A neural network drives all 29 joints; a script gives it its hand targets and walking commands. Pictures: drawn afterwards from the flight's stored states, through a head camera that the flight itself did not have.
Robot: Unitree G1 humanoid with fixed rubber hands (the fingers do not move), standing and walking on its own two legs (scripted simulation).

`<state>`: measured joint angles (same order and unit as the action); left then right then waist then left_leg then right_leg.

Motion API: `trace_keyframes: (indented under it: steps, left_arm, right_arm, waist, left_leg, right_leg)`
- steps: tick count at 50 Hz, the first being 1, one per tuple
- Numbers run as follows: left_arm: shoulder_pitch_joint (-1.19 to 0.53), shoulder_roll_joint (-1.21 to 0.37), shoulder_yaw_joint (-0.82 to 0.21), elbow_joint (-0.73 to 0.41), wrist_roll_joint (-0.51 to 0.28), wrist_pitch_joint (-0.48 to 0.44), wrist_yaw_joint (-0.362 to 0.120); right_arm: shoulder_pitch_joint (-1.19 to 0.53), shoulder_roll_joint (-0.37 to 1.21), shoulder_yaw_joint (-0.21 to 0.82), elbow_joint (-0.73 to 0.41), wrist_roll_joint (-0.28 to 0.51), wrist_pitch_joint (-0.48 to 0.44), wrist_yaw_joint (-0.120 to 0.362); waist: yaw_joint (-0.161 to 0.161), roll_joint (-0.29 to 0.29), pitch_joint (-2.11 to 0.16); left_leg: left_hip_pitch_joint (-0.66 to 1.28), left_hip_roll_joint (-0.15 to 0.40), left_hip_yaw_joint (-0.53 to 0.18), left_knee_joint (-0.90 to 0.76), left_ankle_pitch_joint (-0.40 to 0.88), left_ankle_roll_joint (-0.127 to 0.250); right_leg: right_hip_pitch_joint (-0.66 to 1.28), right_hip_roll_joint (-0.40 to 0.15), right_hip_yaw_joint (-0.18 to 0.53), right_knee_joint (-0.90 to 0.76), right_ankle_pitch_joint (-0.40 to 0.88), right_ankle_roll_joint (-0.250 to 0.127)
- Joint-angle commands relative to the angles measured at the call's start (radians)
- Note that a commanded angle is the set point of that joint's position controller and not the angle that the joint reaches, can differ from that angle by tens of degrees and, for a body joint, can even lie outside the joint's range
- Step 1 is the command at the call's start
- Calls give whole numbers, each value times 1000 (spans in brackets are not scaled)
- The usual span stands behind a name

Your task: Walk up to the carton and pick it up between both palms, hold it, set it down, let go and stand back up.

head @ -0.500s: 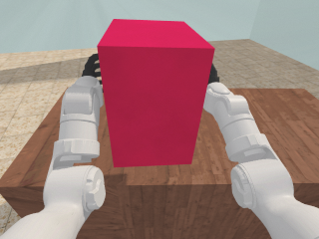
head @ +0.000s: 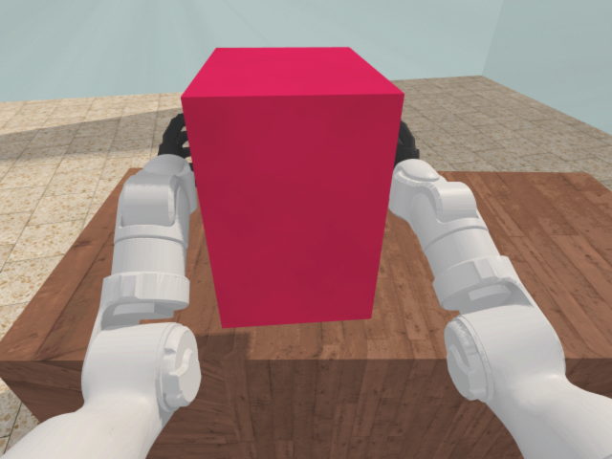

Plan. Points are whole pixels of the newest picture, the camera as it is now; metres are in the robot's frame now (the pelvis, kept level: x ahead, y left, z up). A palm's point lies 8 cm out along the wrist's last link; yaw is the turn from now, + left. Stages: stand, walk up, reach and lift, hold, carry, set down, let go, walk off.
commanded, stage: hold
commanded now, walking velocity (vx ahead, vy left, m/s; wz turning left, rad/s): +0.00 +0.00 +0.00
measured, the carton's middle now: (290, 177) +0.42 +0.01 +0.22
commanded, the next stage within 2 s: none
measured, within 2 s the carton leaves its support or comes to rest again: neither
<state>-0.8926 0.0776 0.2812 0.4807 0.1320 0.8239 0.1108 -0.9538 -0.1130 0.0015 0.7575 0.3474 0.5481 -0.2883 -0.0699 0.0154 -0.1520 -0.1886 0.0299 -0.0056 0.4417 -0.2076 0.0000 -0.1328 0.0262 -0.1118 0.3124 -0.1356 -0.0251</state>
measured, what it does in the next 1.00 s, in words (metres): stands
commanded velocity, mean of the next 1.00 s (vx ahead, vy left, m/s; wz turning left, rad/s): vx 0.00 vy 0.00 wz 0.00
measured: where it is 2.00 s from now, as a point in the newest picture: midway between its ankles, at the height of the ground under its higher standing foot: outside the picture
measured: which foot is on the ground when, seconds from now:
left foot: down 0.00-1.00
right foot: down 0.00-1.00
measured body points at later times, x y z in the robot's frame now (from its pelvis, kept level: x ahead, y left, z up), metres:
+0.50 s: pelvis +0.01 +0.01 +0.00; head -0.08 +0.02 +0.44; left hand +0.39 +0.15 +0.26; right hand +0.39 -0.14 +0.25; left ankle +0.02 +0.11 -0.74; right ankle +0.03 -0.10 -0.74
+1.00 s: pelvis +0.00 +0.00 +0.00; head -0.08 +0.02 +0.44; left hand +0.39 +0.15 +0.26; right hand +0.39 -0.14 +0.25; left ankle +0.02 +0.11 -0.74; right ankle +0.03 -0.10 -0.74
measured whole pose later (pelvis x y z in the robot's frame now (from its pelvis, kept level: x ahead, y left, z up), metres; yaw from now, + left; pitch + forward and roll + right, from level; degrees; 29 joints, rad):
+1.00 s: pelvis +0.00 +0.00 +0.00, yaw +0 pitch -3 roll -2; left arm -0.88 0.08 0.27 0.45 0.14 0.84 0.10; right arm -0.93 -0.11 0.00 0.72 0.35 0.57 -0.29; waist -0.07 0.02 -0.16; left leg -0.17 0.03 0.00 0.44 -0.21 0.00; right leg -0.11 0.03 -0.10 0.30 -0.14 -0.02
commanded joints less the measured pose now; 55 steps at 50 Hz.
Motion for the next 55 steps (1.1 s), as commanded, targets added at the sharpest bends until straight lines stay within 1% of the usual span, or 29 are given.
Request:
trace_keyframes:
  steps: [1,3,6,7,9,14,15,16,17,19,21,26,28,30,31,33,35,37,40,41,43,44,47,48,49,51,52,54,55]
  left_arm:
    - [-1014,-781,-462,-320,-199,-132,-132]
    - [-986,-750,-443,-322,-189,-126,-131]
    - [-919,-750,-436,-309,-175,-113,-142]
    - [-884,-740,-425,-264,-157,-104,-147]
    - [-871,-735,-430,-305,-161,-102,-151]
    - [-878,-741,-410,-258,-135,-86,-157]
    - [-922,-755,-434,-312,-155,-96,-155]
    - [-912,-748,-426,-270,-146,-88,-152]
    - [-954,-771,-457,-326,-162,-97,-148]
    - [-914,-769,-463,-339,-163,-92,-141]
    - [-948,-773,-487,-357,-173,-94,-135]
    - [-910,-746,-448,-322,-154,-88,-140]
    - [-894,-745,-426,-266,-137,-77,-149]
    - [-941,-761,-448,-299,-154,-86,-150]
    - [-941,-760,-438,-269,-148,-84,-147]
    - [-948,-762,-437,-277,-157,-94,-145]
    - [-955,-769,-441,-278,-158,-101,-144]
    - [-926,-749,-417,-233,-150,-95,-144]
    - [-940,-763,-414,-215,-149,-99,-147]
    - [-943,-774,-428,-244,-164,-102,-147]
    - [-936,-762,-411,-217,-151,-102,-147]
    - [-927,-790,-451,-282,-178,-107,-144]
    - [-953,-760,-426,-232,-159,-103,-144]
    - [-953,-788,-453,-268,-175,-107,-142]
    - [-936,-757,-405,-214,-141,-101,-144]
    - [-948,-754,-406,-248,-144,-104,-151]
    - [-930,-760,-403,-209,-134,-95,-153]
    - [-932,-772,-421,-234,-154,-102,-154]
    - [-944,-778,-434,-226,-158,-104,-151]
  right_arm:
    - [-1065,810,284,-470,171,-49,113]
    - [-1043,813,314,-492,190,-35,101]
    - [-1051,807,335,-541,207,-33,92]
    - [-1020,775,312,-508,199,-23,89]
    - [-1042,794,344,-581,203,-29,87]
    - [-1053,771,303,-518,177,-23,94]
    - [-1061,793,310,-529,181,-27,99]
    - [-1061,778,300,-507,176,-24,101]
    - [-1051,785,297,-500,176,-25,106]
    - [-1033,790,324,-541,185,-26,106]
    - [-1029,782,318,-519,191,-21,105]
    - [-1000,787,316,-489,180,-13,108]
    - [-1031,771,296,-481,170,-18,108]
    - [-1043,775,284,-475,168,-24,112]
    - [-1061,773,279,-468,164,-23,115]
    - [-1073,791,287,-482,165,-32,116]
    - [-1062,782,279,-467,161,-31,115]
    - [-1077,787,285,-482,157,-29,112]
    - [-1076,777,264,-444,149,-32,115]
    - [-1109,794,281,-502,156,-44,115]
    - [-1103,784,277,-481,160,-37,110]
    - [-1112,799,312,-550,178,-50,109]
    - [-1076,773,268,-458,162,-30,106]
    - [-1095,795,284,-505,167,-43,112]
    - [-1048,769,261,-414,155,-26,112]
    - [-1043,783,267,-418,158,-32,117]
    - [-1049,757,251,-401,156,-31,117]
    - [-1093,773,274,-480,166,-46,115]
    - [-1097,765,266,-467,165,-43,112]
  waist:
    - [-36,83,-509]
    - [-25,55,-498]
    - [-13,38,-493]
    - [-21,48,-436]
    - [-7,12,-500]
    - [-7,13,-398]
    - [-9,20,-437]
    - [-5,37,-395]
    - [-22,57,-435]
    - [-13,50,-475]
    - [-30,81,-452]
    - [-17,40,-429]
    - [-7,45,-388]
    - [-20,66,-425]
    - [-12,70,-402]
    - [-10,48,-431]
    - [-18,59,-443]
    - [-1,35,-431]
    - [-12,53,-404]
    - [-6,38,-476]
    - [-6,36,-441]
    - [-10,39,-530]
    - [-20,65,-429]
    - [-21,67,-476]
    - [-21,60,-374]
    - [-18,54,-417]
    - [-21,73,-367]
    - [-10,60,-441]
    - [-25,72,-409]
  left_leg:
    - [144,-70,-49,-30,278,-46]
    - [151,-76,-49,-18,333,-40]
    - [149,-77,-52,-21,337,-34]
    - [151,-74,-53,-33,313,-39]
    - [159,-77,-52,-25,326,-26]
    - [139,-66,-47,-52,259,-24]
    - [145,-64,-48,-49,275,-28]
    - [138,-64,-46,-49,263,-29]
    - [157,-59,-52,-48,285,-43]
    - [180,-61,-48,-27,341,-42]
    - [170,-61,-53,-24,353,-58]
    - [162,-63,-50,-42,295,-36]
    - [135,-65,-46,-57,245,-30]
    - [137,-60,-46,-59,239,-37]
    - [129,-61,-44,-63,232,-35]
    - [140,-65,-43,-49,256,-29]
    - [150,-59,-47,-52,259,-37]
    - [136,-68,-41,-50,239,-23]
    - [122,-64,-43,-62,223,-31]
    - [142,-63,-46,-49,247,-27]
    - [143,-65,-44,-50,253,-27]
    - [172,-64,-50,-29,316,-31]
    - [142,-65,-45,-52,242,-37]
    - [147,-64,-49,-44,264,-37]
    - [133,-62,-47,-61,239,-33]
    - [135,-63,-45,-64,241,-31]
    - [133,-60,-46,-69,239,-40]
    - [148,-63,-47,-48,276,-38]
    - [149,-60,-52,-47,288,-45]
  right_leg:
    - [168,48,89,-10,200,69]
    - [198,50,90,-2,287,84]
    - [216,52,89,-2,303,87]
    - [196,52,89,-14,274,79]
    - [232,52,91,-9,293,88]
    - [177,54,85,-31,195,70]
    - [176,57,82,-20,197,69]
    - [158,55,84,-28,170,63]
    - [158,61,79,-17,178,60]
    - [180,64,86,-14,227,63]
    - [166,63,85,-7,254,61]
    - [175,55,88,-16,225,69]
    - [164,49,88,-27,179,68]
    - [165,52,87,-21,160,60]
    - [154,50,91,-28,142,58]
    - [160,51,89,-24,168,64]
    - [162,54,85,-22,175,59]
    - [169,49,93,-28,174,65]
    - [150,49,89,-30,152,59]
    - [174,52,87,-25,178,62]
    - [171,53,89,-29,189,63]
    - [204,60,87,-11,251,64]
    - [148,49,89,-28,169,63]
    - [162,52,88,-20,187,61]
    - [141,49,92,-34,151,59]
    - [165,49,89,-28,153,60]
    - [145,50,89,-35,148,52]
    - [172,52,87,-27,188,60]
    - [152,54,86,-28,195,57]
